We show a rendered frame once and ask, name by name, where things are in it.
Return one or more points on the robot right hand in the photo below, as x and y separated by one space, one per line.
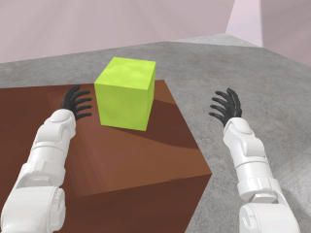
232 106

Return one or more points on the robot right upper arm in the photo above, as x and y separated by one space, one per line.
266 218

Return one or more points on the robot left hand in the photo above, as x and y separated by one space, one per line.
70 102

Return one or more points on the carton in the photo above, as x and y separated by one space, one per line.
125 93

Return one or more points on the robot right forearm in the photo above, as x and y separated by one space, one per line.
256 182

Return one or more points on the robot left forearm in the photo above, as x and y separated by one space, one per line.
45 164

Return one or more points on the pedestal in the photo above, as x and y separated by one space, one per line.
117 180

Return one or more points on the robot left upper arm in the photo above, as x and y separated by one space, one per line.
35 209

